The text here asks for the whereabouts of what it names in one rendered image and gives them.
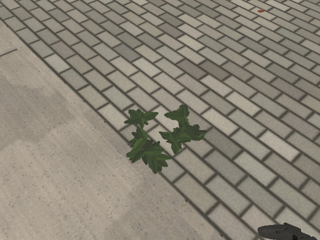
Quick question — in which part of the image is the robot right hand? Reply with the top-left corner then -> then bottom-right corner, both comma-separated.
257,222 -> 317,240

